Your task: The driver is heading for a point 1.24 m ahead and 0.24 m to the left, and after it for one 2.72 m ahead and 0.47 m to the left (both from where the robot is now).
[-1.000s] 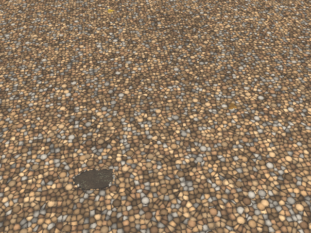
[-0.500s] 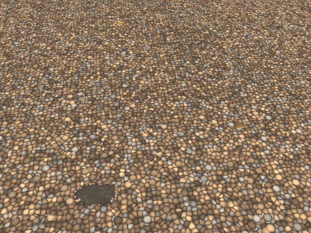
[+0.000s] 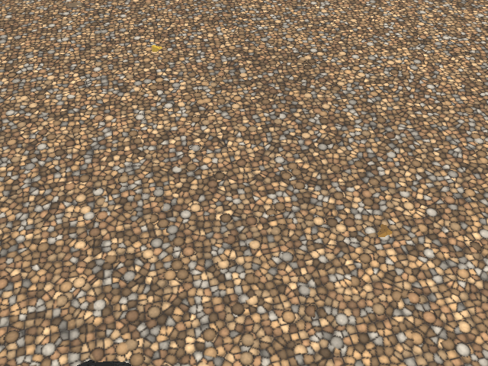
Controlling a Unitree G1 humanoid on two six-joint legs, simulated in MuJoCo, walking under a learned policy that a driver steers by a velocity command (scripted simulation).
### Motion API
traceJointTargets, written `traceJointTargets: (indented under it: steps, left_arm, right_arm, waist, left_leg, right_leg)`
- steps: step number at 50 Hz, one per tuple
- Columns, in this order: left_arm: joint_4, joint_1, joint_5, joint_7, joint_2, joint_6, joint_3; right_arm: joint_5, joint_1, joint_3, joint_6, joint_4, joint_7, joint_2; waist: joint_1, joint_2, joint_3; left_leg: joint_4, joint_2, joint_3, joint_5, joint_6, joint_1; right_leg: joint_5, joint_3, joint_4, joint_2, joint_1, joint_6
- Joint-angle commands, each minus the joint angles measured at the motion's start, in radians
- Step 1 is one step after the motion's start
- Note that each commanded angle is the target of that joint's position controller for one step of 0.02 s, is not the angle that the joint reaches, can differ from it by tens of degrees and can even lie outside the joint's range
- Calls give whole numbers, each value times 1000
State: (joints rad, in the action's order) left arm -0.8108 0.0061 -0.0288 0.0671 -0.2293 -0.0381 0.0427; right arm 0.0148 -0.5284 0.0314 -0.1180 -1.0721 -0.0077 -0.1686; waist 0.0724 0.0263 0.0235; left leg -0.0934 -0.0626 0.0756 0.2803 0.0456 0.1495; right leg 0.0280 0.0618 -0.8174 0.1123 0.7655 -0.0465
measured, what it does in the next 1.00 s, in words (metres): walks ahead, turning left: right foot, then left foot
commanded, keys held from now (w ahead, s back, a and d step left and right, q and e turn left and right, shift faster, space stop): w+shift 0.56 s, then w+q+shift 0.44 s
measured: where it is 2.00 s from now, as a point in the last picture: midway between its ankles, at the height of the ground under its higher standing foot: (188, 124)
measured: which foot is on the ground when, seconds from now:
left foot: down 0.00-0.16, up 0.18-0.60, down 0.62-1.00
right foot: up 0.00-0.12, down 0.14-0.64, up 0.66-1.00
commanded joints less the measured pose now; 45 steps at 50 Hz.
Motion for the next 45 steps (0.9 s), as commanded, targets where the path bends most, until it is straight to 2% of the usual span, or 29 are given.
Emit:
traceJointTargets:
  steps: [1,2,4,5,6,7,8,9,10,11,12,14,15,18,21,24,27,29,30,31,32,33,34,35,36,38,40,43,45]
  left_arm:
    - [104,-170,6,1,-38,-12,-3]
    - [110,-173,6,-2,-42,-14,-4]
    - [108,-131,6,-18,-63,-18,3]
    - [91,-52,5,-27,-89,-20,13]
    - [48,113,6,-38,-125,-23,29]
    - [-26,349,3,-51,-160,-26,49]
    - [-65,531,-20,-68,-244,-29,74]
    - [-75,499,-28,-58,-302,-30,92]
    - [-64,404,-14,-42,-252,-30,88]
    - [-68,329,-12,-42,-182,-42,71]
    - [-86,311,-14,-41,-121,-53,57]
    - [-116,287,-10,-53,-62,-68,31]
    - [-130,305,-1,-55,-58,-76,28]
    - [-145,364,16,-53,-87,-94,27]
    - [-149,424,28,-42,-77,-105,20]
    - [-167,490,41,-52,-120,-117,22]
    - [-179,513,29,-63,-168,-108,23]
    - [-185,499,0,-83,-222,-83,34]
    - [-184,478,-17,-94,-237,-65,42]
    - [-173,435,-23,-100,-237,-49,46]
    - [-144,419,-28,-95,-167,-54,33]
    - [-93,539,33,-55,-37,-82,6]
    - [-67,429,27,-63,-116,-98,11]
    - [-30,304,19,-65,-129,-110,9]
    - [-13,267,8,-65,-109,-116,0]
    - [29,229,-33,-53,-76,-85,-12]
    - [67,199,-48,-43,-71,-55,-18]
    - [169,-10,-30,-30,-81,-48,-36]
    - [196,-82,-14,-22,-73,-52,-47]
  right_arm:
    - [-8,16,22,-21,48,10,-150]
    - [-7,15,23,-19,45,10,-160]
    - [2,13,28,-13,41,14,-196]
    - [13,11,34,-3,36,21,-223]
    - [25,21,44,12,34,30,-254]
    - [27,61,51,27,45,34,-266]
    - [26,61,38,26,74,26,-199]
    - [-33,-28,11,2,114,-8,-50]
    - [-29,64,27,-10,135,-3,-151]
    - [-26,188,33,-13,165,1,-171]
    - [-19,210,24,-14,175,-1,-148]
    - [15,202,12,18,189,-20,-97]
    - [27,206,6,33,194,-30,-80]
    - [34,355,-3,56,260,-45,-96]
    - [26,531,-15,46,326,-52,-110]
    - [7,626,-30,38,361,-62,-101]
    - [8,622,-21,36,369,-44,-141]
    - [9,474,1,39,336,-27,-194]
    - [6,294,19,42,280,-16,-231]
    - [10,85,40,47,214,-2,-262]
    - [21,-64,66,55,186,12,-335]
    - [28,19,87,62,182,1,-389]
    - [19,103,87,63,196,-15,-325]
    - [13,148,75,54,192,-17,-264]
    - [14,157,67,50,171,-16,-215]
    - [9,174,47,41,152,3,-175]
    - [-12,160,49,25,152,7,-195]
    - [-10,146,60,10,179,1,-231]
    - [-14,122,75,5,190,-8,-257]
  waist:
    - [-29,-56,-214]
    - [-34,-65,-203]
    - [-66,-115,-129]
    - [-109,-152,-66]
    - [-186,-184,25]
    - [-296,-166,129]
    - [-332,-77,255]
    - [-183,278,363]
    - [-184,141,276]
    - [-169,29,115]
    - [-133,-71,36]
    - [-47,-51,-16]
    - [-31,-19,-48]
    - [-40,-15,-152]
    - [-81,-39,-206]
    - [-111,-15,-207]
    - [-98,26,-137]
    - [-9,105,-12]
    - [70,128,80]
    - [175,111,161]
    - [194,4,243]
    - [12,-391,325]
    - [32,-194,252]
    - [28,-64,125]
    - [-13,33,43]
    - [-91,34,-33]
    - [-115,-4,-78]
    - [-79,-25,-172]
    - [-42,-47,-163]
  left_leg:
    - [175,263,-80,-339,140,-122]
    - [147,268,-52,-472,135,-69]
    - [-6,283,-12,-984,116,20]
    - [-146,294,0,-1200,107,60]
    - [-353,306,5,-1301,97,56]
    - [-645,276,25,-1214,85,-48]
    - [-1006,211,9,-808,92,-318]
    - [-1365,-6,-93,107,52,-727]
    - [-1430,38,-197,76,93,-863]
    - [-1410,96,-169,-17,98,-905]
    - [-1336,138,-166,-56,98,-859]
    - [-1236,186,-177,-67,73,-756]
    - [-1206,198,-170,-59,59,-753]
    - [-1080,234,-108,-149,20,-889]
    - [-777,207,-18,-340,6,-848]
    - [-543,155,43,-506,38,-696]
    - [-444,71,81,-441,76,-662]
    - [-450,-7,88,-270,104,-534]
    - [-461,-33,83,-196,125,-378]
    - [-422,-15,67,-159,152,-172]
    - [-505,160,-154,85,185,60]
    - [-270,386,-841,291,366,314]
    - [-169,360,-905,271,360,286]
    - [-168,329,-746,149,324,147]
    - [-147,292,-648,34,296,-15]
    - [-115,205,-520,-41,267,-246]
    - [-75,176,-484,-33,282,-354]
    - [19,123,-420,-101,270,-534]
    - [20,86,-380,-246,222,-559]
  right_leg:
    - [57,50,163,-29,-47,-35]
    - [34,63,201,-46,-77,-55]
    - [-57,108,227,-126,-204,-95]
    - [-127,115,218,-166,-291,-113]
    - [-203,99,215,-195,-448,-132]
    - [-206,85,278,-192,-706,-150]
    - [-510,-148,245,9,-1002,-170]
    - [-904,-801,492,259,-1220,-259]
    - [-895,-888,611,234,-1149,-246]
    - [-707,-686,586,209,-996,-230]
    - [-553,-559,604,180,-833,-211]
    - [-485,-399,648,103,-621,-163]
    - [-484,-363,677,89,-568,-161]
    - [-382,-252,764,50,-523,-164]
    - [-100,-105,801,-31,-508,-143]
    - [184,-66,880,6,-583,-122]
    - [673,-18,764,37,-858,-93]
    - [999,6,519,74,-983,-77]
    - [1037,28,300,86,-979,-72]
    - [933,59,0,63,-886,-66]
    - [454,48,-383,-5,-633,-71]
    - [-446,-42,-737,-208,-155,-6]
    - [-381,-143,-757,-142,-4,-38]
    - [-300,-157,-679,-85,19,-46]
    - [-281,-148,-586,-49,-32,-41]
    - [-306,-148,-473,-14,-125,1]
    - [-352,-130,-368,10,-120,47]
    - [-166,-65,-56,6,-178,97]
    - [26,-40,131,-34,-311,97]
